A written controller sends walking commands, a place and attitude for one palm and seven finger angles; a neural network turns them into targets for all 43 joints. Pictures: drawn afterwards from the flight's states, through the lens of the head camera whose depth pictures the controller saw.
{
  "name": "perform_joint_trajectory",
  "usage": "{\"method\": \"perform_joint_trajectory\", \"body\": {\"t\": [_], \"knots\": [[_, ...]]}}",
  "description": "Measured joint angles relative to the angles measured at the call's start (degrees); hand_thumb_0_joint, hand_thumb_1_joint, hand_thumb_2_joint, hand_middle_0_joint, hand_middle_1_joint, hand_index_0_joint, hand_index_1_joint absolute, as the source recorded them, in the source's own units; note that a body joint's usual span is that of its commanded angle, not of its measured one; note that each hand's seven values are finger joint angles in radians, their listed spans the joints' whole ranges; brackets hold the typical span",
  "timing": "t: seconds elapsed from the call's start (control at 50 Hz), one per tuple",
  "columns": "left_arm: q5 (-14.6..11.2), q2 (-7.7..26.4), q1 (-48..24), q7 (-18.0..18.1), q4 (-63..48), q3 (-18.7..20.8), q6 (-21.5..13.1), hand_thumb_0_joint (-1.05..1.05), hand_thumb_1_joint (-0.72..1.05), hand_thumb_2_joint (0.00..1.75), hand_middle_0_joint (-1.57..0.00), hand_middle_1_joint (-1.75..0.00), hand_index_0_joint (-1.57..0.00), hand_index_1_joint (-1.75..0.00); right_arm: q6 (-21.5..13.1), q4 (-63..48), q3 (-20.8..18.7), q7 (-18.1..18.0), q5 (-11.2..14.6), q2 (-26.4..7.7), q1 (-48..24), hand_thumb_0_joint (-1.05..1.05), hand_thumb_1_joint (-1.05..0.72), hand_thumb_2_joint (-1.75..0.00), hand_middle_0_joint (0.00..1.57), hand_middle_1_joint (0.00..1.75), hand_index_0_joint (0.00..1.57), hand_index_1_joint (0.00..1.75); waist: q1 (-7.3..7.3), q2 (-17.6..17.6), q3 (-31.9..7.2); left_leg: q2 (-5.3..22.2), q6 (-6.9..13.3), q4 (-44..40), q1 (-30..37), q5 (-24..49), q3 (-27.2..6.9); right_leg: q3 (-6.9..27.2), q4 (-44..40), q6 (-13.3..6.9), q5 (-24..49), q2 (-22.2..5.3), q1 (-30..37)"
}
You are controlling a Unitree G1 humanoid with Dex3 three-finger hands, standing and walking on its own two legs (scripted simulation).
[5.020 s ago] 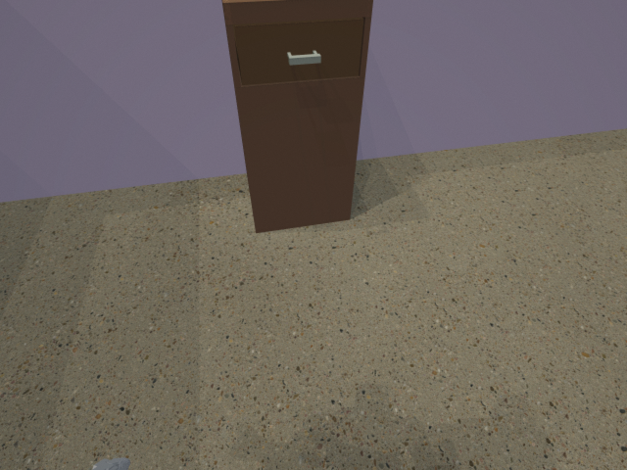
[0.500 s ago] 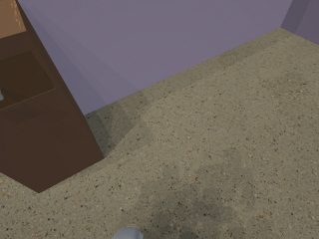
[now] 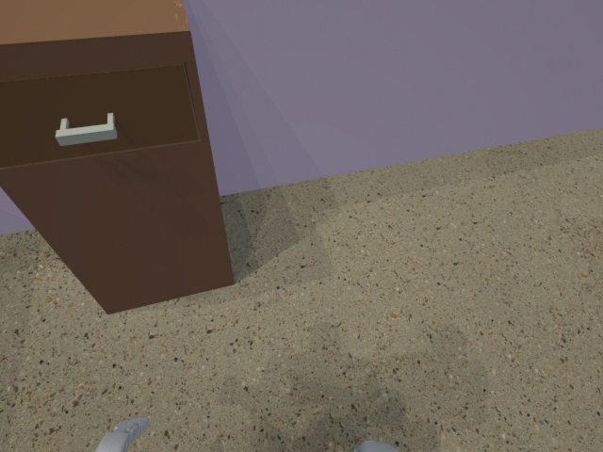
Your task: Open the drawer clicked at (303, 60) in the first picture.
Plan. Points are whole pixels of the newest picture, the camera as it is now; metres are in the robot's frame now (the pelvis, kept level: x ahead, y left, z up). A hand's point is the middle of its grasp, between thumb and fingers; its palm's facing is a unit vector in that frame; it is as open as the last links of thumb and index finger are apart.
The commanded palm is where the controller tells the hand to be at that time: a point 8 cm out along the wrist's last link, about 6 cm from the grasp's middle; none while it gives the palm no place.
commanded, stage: turn to face it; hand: left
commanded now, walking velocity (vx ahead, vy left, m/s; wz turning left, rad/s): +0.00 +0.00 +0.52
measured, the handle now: (87, 127) +0.66 +0.45 +0.01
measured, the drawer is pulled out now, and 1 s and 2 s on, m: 0.00 0.00 0.00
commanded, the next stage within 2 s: take the last steps up to it in 0.38 s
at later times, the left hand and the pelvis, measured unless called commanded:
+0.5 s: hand out of the picture +0.00 +0.16 -0.15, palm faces +0.26 -0.93 -0.27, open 7.3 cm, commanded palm none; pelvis +0.00 -0.04 +0.00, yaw +15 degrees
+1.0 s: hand out of the picture +0.04 +0.20 -0.17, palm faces +0.31 -0.93 -0.18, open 7.3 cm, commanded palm none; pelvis +0.06 +0.02 +0.00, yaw +17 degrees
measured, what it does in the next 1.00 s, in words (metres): steps on the spot, turning left: right foot, then left foot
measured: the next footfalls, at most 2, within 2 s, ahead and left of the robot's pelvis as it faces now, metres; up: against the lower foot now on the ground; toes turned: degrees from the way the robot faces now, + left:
right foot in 0.14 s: +0.04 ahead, -0.14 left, +0.00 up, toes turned +2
left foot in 0.62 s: -0.02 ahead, +0.10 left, +0.00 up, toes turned +21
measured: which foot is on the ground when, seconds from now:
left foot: down 0.00-0.14, up 0.16-0.60, down 0.62-1.00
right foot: up 0.00-0.12, down 0.14-0.62, up 0.64-1.00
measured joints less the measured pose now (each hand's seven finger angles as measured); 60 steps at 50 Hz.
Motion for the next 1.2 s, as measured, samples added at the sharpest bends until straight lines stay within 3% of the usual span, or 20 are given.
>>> {"method": "perform_joint_trajectory", "body": {"t": [0.08,0.14,0.2,0.28,0.34,0.44,0.54,0.6,0.62,0.68,0.76,0.84,0.94,1.04,1.12,1.14,1.2], "knots": [[-0.4,-1.0,-1.8,0.2,-1.2,-0.5,-0.5,0.00,0.91,0.90,-0.19,-0.30,-0.20,-0.30,0.4,0.7,-0.7,-0.2,-0.3,-0.7,2.0,0.00,-0.90,-0.89,0.21,0.30,0.20,0.30,-1.57,1.5,0.1,-0.8,-1.1,1.6,-1.7,-0.3,-2.2,-0.3,-9.4,-0.8,-1.1,2.4,4.0],[-0.6,-1.6,-1.8,0.2,-2.1,-1.2,-1.7,0.00,0.91,0.90,-0.20,-0.30,-0.20,-0.30,0.8,1.2,-1.4,-0.3,0.0,-1.5,3.5,0.00,-0.90,-0.89,0.21,0.30,0.20,0.30,-1.97,2.5,-0.3,-1.8,-2.4,4.8,-3.9,-1.6,-3.6,-1.2,-21.9,-2.0,4.8,3.6,9.8],[-0.1,-3.2,-1.2,0.5,-2.0,-2.2,-2.5,0.00,0.91,0.90,-0.20,-0.30,-0.20,-0.30,1.6,1.9,-2.2,-0.5,0.2,-2.8,4.0,0.00,-0.90,-0.89,0.20,0.30,0.20,0.30,-2.41,4.8,0.0,-1.7,-3.9,18.8,-8.8,-11.5,-2.6,-3.5,-22.0,-7.0,4.2,3.5,10.8],[-0.1,-4.8,1.1,0.6,-1.2,-2.7,-2.5,0.00,0.91,0.90,-0.20,-0.30,-0.21,-0.30,2.5,2.9,-2.7,0.0,-0.1,-3.6,4.3,0.00,-0.91,-0.89,0.20,0.30,0.20,0.30,-2.29,5.1,-0.3,0.2,-5.5,36.9,-13.8,-10.9,1.0,-5.9,-24.4,-7.8,4.7,1.4,13.7],[0.0,-5.4,2.7,0.6,-0.2,-2.8,-2.7,0.00,0.91,0.90,-0.20,-0.30,-0.21,-0.30,2.8,3.4,-2.7,0.4,-0.1,-3.7,3.9,0.00,-0.91,-0.89,0.20,0.30,0.20,0.30,-1.94,4.8,-0.3,2.5,-6.5,40.4,-14.6,-7.7,1.8,-7.6,-25.8,-7.8,5.2,0.4,15.2],[0.5,-5.5,5.5,0.5,1.7,-2.7,-2.8,0.00,0.91,0.90,-0.20,-0.30,-0.21,-0.30,3.1,4.1,-2.2,0.4,0.0,-3.3,1.8,0.00,-0.91,-0.89,0.20,0.30,0.19,0.30,-0.37,3.5,0.2,4.7,-7.1,33.6,-11.8,-8.7,2.7,-9.7,-26.3,-7.5,5.2,-0.9,15.9],[1.0,-4.4,8.4,0.5,4.1,-2.1,-2.7,0.00,0.91,0.90,-0.20,-0.30,-0.21,-0.30,2.3,4.0,-1.1,0.2,0.4,-2.4,-1.7,0.00,-0.91,-0.89,0.20,0.30,0.19,0.30,2.08,1.7,0.8,4.5,-6.3,20.3,-6.4,-11.4,5.5,-11.3,-24.9,-6.4,4.7,-2.0,15.2],[0.8,-3.0,10.5,0.3,6.1,-1.4,-2.5,0.00,0.91,0.90,-0.20,-0.30,-0.21,-0.30,0.8,3.3,-0.4,0.2,0.3,-1.7,-2.7,0.00,-0.91,-0.89,0.20,0.30,0.19,0.30,3.14,0.6,0.1,3.9,-5.1,8.9,-1.1,-7.8,7.7,-12.3,-22.5,-5.2,3.4,-2.6,14.5],[0.6,-2.5,11.4,0.1,6.7,-1.2,-2.3,0.00,0.91,0.90,-0.20,-0.30,-0.21,-0.30,-0.1,3.0,-0.2,0.3,0.2,-1.5,-2.6,0.00,-0.91,-0.89,0.20,0.30,0.19,0.30,3.25,0.3,-0.5,3.7,-3.9,5.3,0.4,-6.7,7.8,-12.6,-20.6,-4.8,2.3,-2.8,13.6],[0.7,-0.9,12.7,0.0,9.2,-0.6,-0.7,0.00,0.91,0.90,-0.20,-0.30,-0.20,-0.30,-1.8,2.7,0.7,0.1,-0.3,0.4,-2.3,0.00,-0.91,-0.89,0.20,0.30,0.20,0.30,4.02,-1.9,-1.2,3.0,-1.1,6.0,1.3,-6.3,8.7,-7.8,-7.3,-4.9,-6.5,-1.8,8.6],[1.0,-0.8,12.9,-1.0,11.3,-0.8,-0.8,0.01,0.91,0.90,-0.19,-0.30,-0.20,-0.30,-3.1,3.4,1.6,-1.0,-0.2,2.1,1.1,0.00,-0.91,-0.89,0.20,0.30,0.20,0.30,3.04,-1.4,-2.5,2.9,-0.5,0.0,6.0,-4.1,8.1,-5.6,5.0,-5.1,-1.3,-0.5,2.3],[0.9,-1.8,11.6,-1.6,11.0,-1.2,-1.7,0.01,0.91,0.90,-0.19,-0.30,-0.20,-0.30,-3.8,5.7,1.6,-1.7,0.3,2.6,5.1,0.00,-0.93,-0.89,0.20,0.30,0.20,0.30,2.60,-1.1,-3.0,1.8,0.0,-6.0,10.3,-2.2,7.7,-3.9,6.9,-4.4,5.4,-1.1,-2.0],[0.7,-3.1,9.0,-1.7,10.3,-1.3,-1.8,0.01,0.91,0.90,-0.19,-0.30,-0.20,-0.30,-4.3,8.9,1.5,-1.8,0.3,3.4,10.1,0.00,-0.92,-0.89,0.20,0.30,0.20,0.30,1.64,-0.9,-2.8,0.8,-0.2,-10.0,14.0,-2.2,7.7,-3.6,2.3,-3.5,9.1,-1.9,-4.5],[0.4,-4.4,5.3,-1.9,9.6,-1.5,-2.1,0.01,0.91,0.90,-0.19,-0.30,-0.20,-0.30,-4.3,11.5,1.2,-1.9,-0.3,3.9,14.0,0.00,-0.91,-0.89,0.20,0.30,0.20,0.30,-0.67,0.4,-1.5,1.3,-1.6,-9.9,16.6,-4.9,7.9,-5.2,-9.8,-4.3,8.0,-1.3,-2.3],[0.3,-4.9,2.8,-2.1,8.3,-1.4,-3.9,0.00,0.91,0.90,-0.19,-0.30,-0.20,-0.30,-4.0,13.5,1.0,-1.8,-0.4,3.7,16.5,0.00,-0.91,-0.89,0.20,0.30,0.20,0.30,-1.95,2.0,-0.7,3.3,-3.7,-3.6,16.5,-10.9,8.0,-7.0,-20.2,-6.2,9.5,1.0,3.2],[0.5,-5.1,2.1,-2.0,8.0,-1.3,-4.9,0.00,0.91,0.90,-0.19,-0.30,-0.20,-0.30,-3.9,14.1,1.0,-1.7,-0.2,3.7,16.8,0.00,-0.91,-0.89,0.20,0.30,0.20,0.30,-1.76,2.7,-0.3,4.3,-3.7,1.7,14.7,-13.2,7.9,-7.6,-20.3,-7.4,11.7,1.7,3.7],[0.1,-5.9,1.2,-1.4,7.4,-1.4,-6.9,0.00,0.91,0.90,-0.19,-0.30,-0.20,-0.30,-2.7,14.8,0.7,-1.4,0.4,3.5,15.3,0.00,-0.91,-0.89,0.20,0.30,0.20,0.30,-1.59,3.6,0.9,4.8,-1.8,27.6,3.9,-15.4,5.4,-9.4,-17.5,-10.5,8.4,2.5,5.2]]}}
